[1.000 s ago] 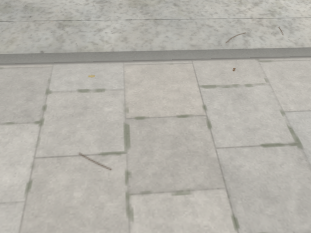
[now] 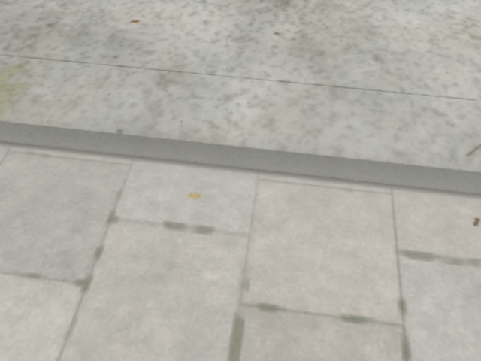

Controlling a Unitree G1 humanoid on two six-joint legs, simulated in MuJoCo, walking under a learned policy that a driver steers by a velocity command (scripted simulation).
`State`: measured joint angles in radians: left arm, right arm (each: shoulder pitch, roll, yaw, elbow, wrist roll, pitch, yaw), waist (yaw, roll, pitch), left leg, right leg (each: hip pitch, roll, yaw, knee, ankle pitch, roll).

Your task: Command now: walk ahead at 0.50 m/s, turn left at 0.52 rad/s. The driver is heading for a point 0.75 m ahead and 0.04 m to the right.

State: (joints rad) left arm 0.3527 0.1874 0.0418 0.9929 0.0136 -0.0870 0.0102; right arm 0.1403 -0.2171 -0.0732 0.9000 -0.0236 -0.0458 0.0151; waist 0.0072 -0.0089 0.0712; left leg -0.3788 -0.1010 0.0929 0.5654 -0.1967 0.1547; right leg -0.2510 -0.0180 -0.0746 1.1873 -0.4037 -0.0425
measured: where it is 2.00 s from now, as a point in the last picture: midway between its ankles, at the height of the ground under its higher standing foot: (235, 284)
